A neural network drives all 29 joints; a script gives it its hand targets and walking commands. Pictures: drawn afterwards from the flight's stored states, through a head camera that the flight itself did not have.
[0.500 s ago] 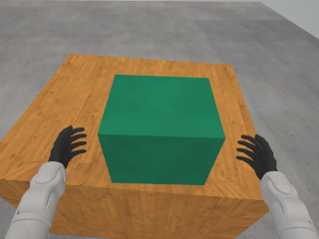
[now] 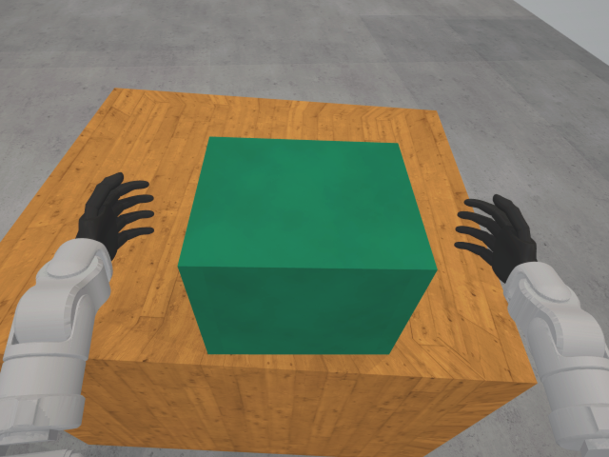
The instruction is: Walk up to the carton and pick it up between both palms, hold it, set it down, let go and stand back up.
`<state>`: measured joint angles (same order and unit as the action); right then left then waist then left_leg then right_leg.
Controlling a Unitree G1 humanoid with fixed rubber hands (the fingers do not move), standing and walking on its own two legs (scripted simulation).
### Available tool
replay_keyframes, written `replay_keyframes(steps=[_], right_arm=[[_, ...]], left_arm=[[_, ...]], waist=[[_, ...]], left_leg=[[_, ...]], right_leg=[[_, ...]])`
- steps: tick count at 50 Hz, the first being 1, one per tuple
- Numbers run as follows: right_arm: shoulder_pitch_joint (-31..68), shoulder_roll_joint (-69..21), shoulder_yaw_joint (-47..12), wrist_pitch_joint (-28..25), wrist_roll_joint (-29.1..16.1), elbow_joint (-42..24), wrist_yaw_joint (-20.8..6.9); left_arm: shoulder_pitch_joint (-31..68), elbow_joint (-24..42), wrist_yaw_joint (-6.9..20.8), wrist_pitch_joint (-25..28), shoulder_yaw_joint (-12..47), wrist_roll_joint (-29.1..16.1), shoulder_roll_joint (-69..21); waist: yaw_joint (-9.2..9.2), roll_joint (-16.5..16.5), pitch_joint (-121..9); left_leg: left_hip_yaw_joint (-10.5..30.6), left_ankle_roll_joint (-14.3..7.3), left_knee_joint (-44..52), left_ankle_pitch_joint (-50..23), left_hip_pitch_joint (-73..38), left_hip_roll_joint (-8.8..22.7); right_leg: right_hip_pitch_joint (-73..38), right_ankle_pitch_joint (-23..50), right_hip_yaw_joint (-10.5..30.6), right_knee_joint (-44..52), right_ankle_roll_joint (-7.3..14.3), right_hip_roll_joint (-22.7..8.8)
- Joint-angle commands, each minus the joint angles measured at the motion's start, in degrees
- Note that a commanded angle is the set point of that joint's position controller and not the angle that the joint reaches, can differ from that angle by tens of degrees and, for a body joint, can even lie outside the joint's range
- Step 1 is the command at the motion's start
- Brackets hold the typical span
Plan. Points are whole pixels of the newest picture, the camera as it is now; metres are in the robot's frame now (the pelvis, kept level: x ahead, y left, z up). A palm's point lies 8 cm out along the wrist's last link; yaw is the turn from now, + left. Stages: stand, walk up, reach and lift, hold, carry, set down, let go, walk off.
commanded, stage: reach and lift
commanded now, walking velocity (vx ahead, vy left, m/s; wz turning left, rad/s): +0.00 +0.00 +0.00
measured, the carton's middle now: (302, 249) +0.44 -0.03 +0.01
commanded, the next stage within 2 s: none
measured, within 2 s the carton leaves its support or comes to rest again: neither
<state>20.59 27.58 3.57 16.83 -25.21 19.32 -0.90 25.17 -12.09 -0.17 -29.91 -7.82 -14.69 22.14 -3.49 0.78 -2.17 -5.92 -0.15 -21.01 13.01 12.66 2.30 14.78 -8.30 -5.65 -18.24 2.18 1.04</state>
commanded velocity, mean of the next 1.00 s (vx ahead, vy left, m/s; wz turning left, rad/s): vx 0.00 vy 0.00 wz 0.00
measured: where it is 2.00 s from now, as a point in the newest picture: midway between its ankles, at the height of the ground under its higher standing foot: outside the picture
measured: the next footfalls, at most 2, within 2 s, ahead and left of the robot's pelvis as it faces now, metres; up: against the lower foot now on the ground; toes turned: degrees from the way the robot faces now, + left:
none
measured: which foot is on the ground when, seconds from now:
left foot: down 0.00-1.00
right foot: down 0.00-1.00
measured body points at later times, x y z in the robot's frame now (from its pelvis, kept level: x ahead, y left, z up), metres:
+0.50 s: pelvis -0.02 +0.01 +0.00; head +0.03 +0.02 +0.44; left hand +0.44 +0.21 +0.16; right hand +0.40 -0.29 +0.15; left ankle -0.03 +0.11 -0.75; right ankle +0.01 -0.09 -0.75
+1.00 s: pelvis -0.01 +0.01 -0.01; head +0.06 +0.01 +0.43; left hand +0.44 +0.21 +0.06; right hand +0.40 -0.27 +0.05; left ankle -0.03 +0.11 -0.75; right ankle +0.01 -0.09 -0.75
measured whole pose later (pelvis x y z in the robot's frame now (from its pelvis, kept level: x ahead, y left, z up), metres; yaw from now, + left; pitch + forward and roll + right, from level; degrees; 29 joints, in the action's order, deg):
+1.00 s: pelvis -0.01 +0.01 -0.01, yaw +1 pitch +17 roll -2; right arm 38.9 23.6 3.6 -0.3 -18.6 54.6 -2.9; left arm 43.9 -49.4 -2.9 -8.3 1.5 -14.1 19.0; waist -2.3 -1.9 -10.3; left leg -4.5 -0.7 -28.9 14.1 31.9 2.7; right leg 31.7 -7.6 -6.9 -22.0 1.9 0.9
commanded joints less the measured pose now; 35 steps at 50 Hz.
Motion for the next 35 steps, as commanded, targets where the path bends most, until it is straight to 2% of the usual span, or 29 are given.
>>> replay_keyframes(steps=[1, 2, 3, 4, 6, 7, 8, 9, 10, 11, 12, 13, 14, 15, 16, 17, 18, 20, 22, 24, 25, 27, 29, 30, 31, 33, 35], right_arm=[[25.14, 15.34, 5.9, -2.01, -0.57, -8.58, -0.52], [26.65, 14.98, 5.69, -1.45, -0.87, -6.55, -0.81], [29.51, 16.12, 6.3, -1.76, -1.01, -8.81, -1.29], [29.78, 16.92, 6.42, -1.69, -1.07, -7.43, -1.71], [32.55, 18.12, 6.54, -1.54, -0.88, -5.54, -2.4], [33.69, 18.49, 7.13, -1.69, -0.84, -6.01, -2.59], [33.97, 18.32, 6.73, -1.33, -0.29, -2.44, -2.71], [35.03, 19.08, 6.82, -1.12, -0.52, -2.07, -2.79], [36.21, 19.57, 6.21, -0.96, -0.69, 0.6, -3.0], [39.87, 20.47, 7.39, -1.33, 0.46, 0.51, -2.91], [38.74, 20.46, 6.43, -1.5, -0.23, 1.08, -3.3], [40.45, 20.63, 6.62, -1.47, -0.23, 1.96, -3.58], [42.15, 20.59, 6.34, -1.44, -0.24, 1.72, -3.81], [43.21, 20.35, 6.33, -1.47, -0.46, 3.02, -3.91], [44.86, 20.32, 5.81, -1.4, -0.39, 3.97, -3.98], [45.65, 20.9, 5.9, -1.44, -0.4, 5.36, -4.02], [47.94, 21.19, 6.44, -1.27, 0.04, 7.65, -4.05], [49.16, 20.38, 3.79, -0.84, -0.1, 10.71, -4.1], [54.37, 20.69, 4.55, -1.13, 0.15, 12.49, -4.25], [55.03, 19.68, 3.08, -0.91, 0.26, 15.15, -4.36], [56.21, 18.89, 2.26, -1.01, 0.01, 15.85, -4.48], [56.54, 19.45, 1.86, -2.15, 0.05, 14.17, -4.44], [55.7, 19.37, 2.82, -2.38, 0.93, 18.34, -3.93], [56.09, 18.89, 3.55, -2.73, 0.99, 20.01, -3.85], [53.39, 17.51, 2.06, -3.05, 1.12, 21.22, -3.61], [52.82, 17.27, 1.55, -4.7, 1.85, 19.29, -3.1], [52.83, 17.18, 2.7, -6.36, 3.4, 18.74, -2.43]], left_arm=[[25.03, 8.75, -0.5, 0.5, -4.57, 0.73, 13.25], [26.9, 7.52, -0.67, 0.45, -4.21, 0.95, 13.35], [29.7, 10.16, -1.24, 0.67, -3.09, 0.14, 13.66], [30.23, 10.75, -1.9, 0.43, -2.51, 0.25, 12.92], [33.11, 8.99, -2.28, -0.32, -1.72, -0.29, 13.09], [34.21, 9.6, -2.28, -0.56, -1.59, -0.65, 12.82], [34.02, 6.55, -2.16, -1.11, -1.44, -0.42, 12.97], [35.46, 6.34, -2.2, -1.74, -1.97, -0.13, 13.65], [36.53, 3.08, -2.15, -1.96, -1.77, -0.37, 13.35], [40.41, 2.95, -2.13, -1.6, -1.5, -0.66, 14.1], [38.72, 3.95, -2.64, -1.79, 0.0, -0.66, 12.53], [41.04, 3.29, -2.83, -1.79, -0.61, -0.23, 13.99], [42.46, 2.86, -3.03, -1.67, -0.36, -0.77, 14.28], [44.25, 2.25, -3.17, -1.44, -0.29, -0.89, 14.64], [45.64, 1.14, -3.34, -1.3, 0.09, -1.24, 14.9], [45.8, 0.36, -3.43, -1.09, 0.98, -1.8, 14.42], [48.51, -1.79, -3.66, -0.95, 0.18, -1.5, 15.07], [48.51, -7.13, -3.6, -1.19, 1.18, -0.85, 15.29], [54.11, -10.96, -3.63, 0.03, 2.32, -1.84, 15.79], [54.57, -13.25, -4.02, 0.97, 3.55, -2.33, 15.21], [55.51, -14.21, -4.02, 1.55, 4.31, -3.22, 14.38], [55.27, -14.65, -4.05, 2.77, 4.49, -3.29, 14.37], [55.1, -16.71, -3.87, 3.61, 4.76, -1.84, 13.27], [56.54, -17.88, -3.56, 3.95, 4.95, -2.22, 14.17], [53.72, -18.43, -3.25, 4.54, 4.78, -1.1, 12.13], [52.32, -19.16, -2.25, 6.23, 3.76, -0.67, 13.0], [52.83, -18.95, -1.93, 8.38, 2.25, 0.5, 13.97]], waist=[[0.2, -0.01, -28.85], [0.19, -0.77, -27.9], [0.24, -1.31, -31.42], [0.46, -3.34, -32.03], [-0.49, -3.07, -33.38], [-0.41, -2.66, -36.1], [-0.66, -2.13, -35.18], [-0.86, -1.67, -34.8], [-0.74, -1.37, -33.68], [-1.65, -1.7, -35.3], [-1.04, -2.23, -36.41], [-0.36, -2.5, -37.35], [-0.57, -0.88, -37.84], [-0.46, -1.77, -39.44], [-0.61, -1.01, -38.7], [-1.32, -1.52, -39.48], [-0.7, -0.02, -37.84], [-0.14, 0.56, -35.64], [0.23, -0.48, -37.54], [0.51, 0.19, -37.88], [0.65, 1.91, -37.57], [0.49, 1.42, -42.15], [0.12, -1.36, -43.27], [-0.57, -1.5, -42.31], [-0.27, -1.44, -41.41], [-0.32, 1.21, -41.83], [-0.22, 1.9, -42.67]], left_leg=[[5.86, 0.23, -0.11, -22.09, -4.43, -2.45], [5.95, 0.13, 0.05, -20.99, -3.81, -2.5], [6.17, 0.29, -0.34, -21.84, -4.86, -1.97], [6.49, 0.83, -1.0, -24.86, -6.24, -1.65], [6.65, 1.35, -2.96, -27.62, -7.57, -1.67], [7.13, 1.5, -3.58, -29.03, -9.17, -1.55], [6.71, 1.46, -3.74, -27.94, -8.91, -1.67], [6.78, 1.29, -3.06, -26.9, -8.56, -1.7], [6.95, 1.21, -3.37, -27.71, -6.97, -1.69], [6.87, 1.08, -3.28, -25.81, -6.63, -1.87], [7.34, 1.34, -3.24, -27.48, -8.77, -1.24], [6.95, 1.32, -3.39, -27.31, -8.42, -1.76], [7.13, 0.98, -3.62, -26.87, -8.34, -1.41], [6.98, 0.83, -4.0, -26.52, -7.93, -1.84], [7.09, 0.6, -3.54, -25.86, -7.03, -1.94], [7.31, 0.59, -3.79, -26.3, -7.3, -1.54], [7.71, 0.47, -3.61, -25.02, -6.57, -1.44], [6.84, -0.2, -2.41, -20.87, -4.32, -2.05], [6.69, -0.53, -1.82, -16.72, -1.38, -1.82], [6.52, -1.0, -1.3, -14.02, -0.69, -1.64], [6.82, -1.27, -1.09, -14.12, 0.36, -1.66], [6.79, -1.24, -2.0, -17.9, -1.3, -1.67], [7.23, -0.18, -3.36, -19.82, -3.22, -1.86], [6.78, 0.03, -3.49, -20.02, -3.6, -1.66], [7.21, -0.09, -3.9, -21.37, -3.62, -1.84], [6.94, -0.52, -4.04, -22.94, -2.75, -2.12], [6.82, -0.51, -3.28, -22.73, -2.07, -2.2]], right_leg=[[-17.32, 27.69, 7.71, -3.24, -2.22, 0.24], [-16.27, 26.67, 7.97, -3.04, -2.04, 0.1], [-15.39, 25.76, 7.19, -3.35, -1.78, 0.43], [-13.53, 26.25, 7.21, -3.78, -1.55, 0.67], [-11.06, 27.51, 6.61, -3.54, -1.3, 1.13], [-10.24, 28.97, 6.23, -4.05, -1.49, 1.28], [-10.88, 28.83, 5.99, -3.68, -1.71, 1.13], [-11.47, 29.05, 6.08, -3.45, -1.8, 1.06], [-10.52, 29.26, 5.89, -3.81, -1.89, 1.04], [-9.85, 28.34, 5.67, -3.99, -2.06, 1.18], [-9.33, 28.59, 5.12, -4.25, -2.1, 1.74], [-9.15, 27.97, 5.31, -3.7, -2.08, 1.76], [-8.74, 28.55, 5.22, -3.91, -2.14, 1.74], [-9.03, 28.84, 5.52, -4.35, -2.28, 1.43], [-9.28, 28.74, 5.45, -4.19, -2.42, 1.74], [-8.67, 28.66, 5.55, -4.28, -2.34, 1.56], [-7.46, 25.98, 5.28, -4.04, -2.23, 1.51], [-8.77, 24.8, 5.59, -3.26, -2.89, 1.48], [-7.83, 21.22, 5.75, -3.74, -2.5, 0.8], [-7.48, 18.48, 5.88, -3.55, -2.49, 0.87], [-7.66, 18.77, 5.7, -3.66, -2.47, 0.79], [-8.96, 21.65, 5.38, -4.12, -2.69, 1.23], [-6.6, 22.37, 5.18, -4.2, -2.41, 1.25], [-5.57, 21.47, 4.92, -3.93, -2.44, 1.48], [-6.41, 22.94, 5.04, -3.99, -2.3, 1.38], [-8.85, 27.1, 5.08, -4.13, -2.85, 1.3], [-11.29, 27.3, 4.82, -4.66, -3.19, 1.43]])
